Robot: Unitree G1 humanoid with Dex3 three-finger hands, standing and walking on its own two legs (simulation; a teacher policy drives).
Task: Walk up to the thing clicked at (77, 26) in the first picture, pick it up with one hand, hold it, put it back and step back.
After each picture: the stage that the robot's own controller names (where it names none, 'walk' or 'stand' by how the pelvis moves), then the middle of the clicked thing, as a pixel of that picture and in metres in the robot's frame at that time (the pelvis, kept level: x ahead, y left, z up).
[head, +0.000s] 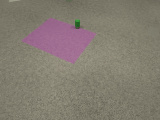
stand; (77, 24) +1.78 -0.05 -0.72
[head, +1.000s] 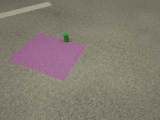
walk; (66, 37) +1.63 +0.21 -0.71
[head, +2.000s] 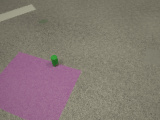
walk; (54, 60) +1.05 +0.29 -0.72
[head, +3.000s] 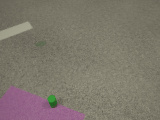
walk; (52, 101) +0.61 +0.25 -0.72
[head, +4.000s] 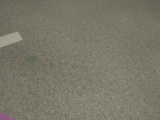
stand; out of the picture +0.38 +0.22 -0.71
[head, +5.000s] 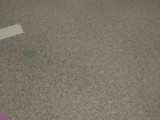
walk; out of the picture +0.31 +0.33 -0.70
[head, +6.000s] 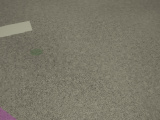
stand; out of the picture +0.32 +0.31 -0.70
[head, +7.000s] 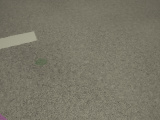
stand; out of the picture +0.28 +0.28 -0.71
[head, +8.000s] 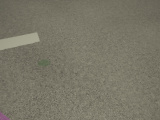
stand; out of the picture +0.28 +0.25 -0.72
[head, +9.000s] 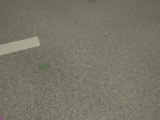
stand; out of the picture +0.28 +0.27 -0.72
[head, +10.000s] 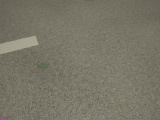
stand; out of the picture +0.28 +0.28 -0.72
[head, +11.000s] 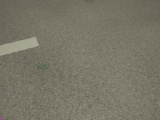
stand; out of the picture +0.28 +0.28 -0.72
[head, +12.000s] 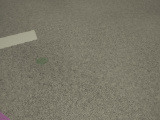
go down; out of the picture +0.28 +0.28 -0.72
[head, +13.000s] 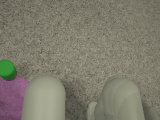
go down; (7, 71) +0.37 +0.27 -0.29
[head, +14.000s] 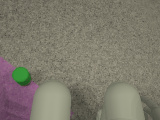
approach; (22, 77) +0.37 +0.26 -0.30
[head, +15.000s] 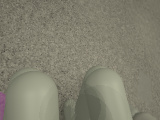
close in; out of the picture +0.36 +0.28 -0.22
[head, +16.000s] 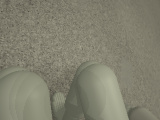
close in; out of the picture +0.34 +0.29 -0.22
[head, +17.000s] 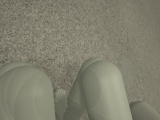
go down; out of the picture +0.34 +0.29 -0.21
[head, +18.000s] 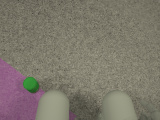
lift; (31, 85) +0.37 +0.25 -0.40
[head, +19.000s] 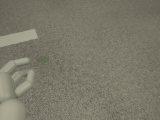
go down; out of the picture +0.29 +0.26 -0.67
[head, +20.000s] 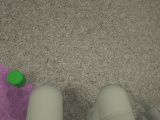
go down; (17, 79) +0.37 +0.27 -0.38
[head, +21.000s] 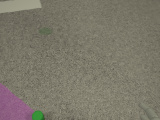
walk; (38, 117) +0.34 +0.23 -0.58
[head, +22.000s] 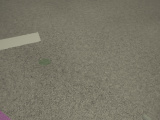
stand; out of the picture +0.33 +0.24 -0.65
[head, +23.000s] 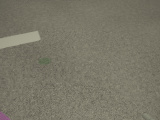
stand; out of the picture +0.31 +0.23 -0.65
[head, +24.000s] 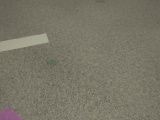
stand; out of the picture +0.33 +0.23 -0.71
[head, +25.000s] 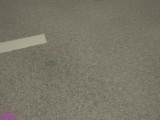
stand; out of the picture +0.32 +0.25 -0.72
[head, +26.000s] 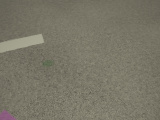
stand; out of the picture +0.31 +0.25 -0.72
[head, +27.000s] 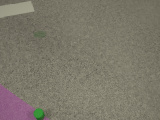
walk; (39, 114) +0.36 +0.22 -0.71
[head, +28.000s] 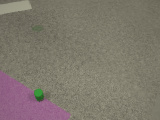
walk; (39, 95) +0.54 +0.26 -0.71
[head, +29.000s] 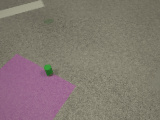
walk; (48, 70) +0.85 +0.34 -0.71
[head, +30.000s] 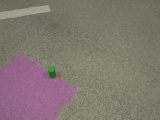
stand; (52, 72) +0.90 +0.23 -0.71
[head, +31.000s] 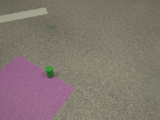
stand; (49, 72) +0.94 +0.26 -0.72
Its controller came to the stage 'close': yes
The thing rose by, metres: 0.00
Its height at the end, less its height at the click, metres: +0.00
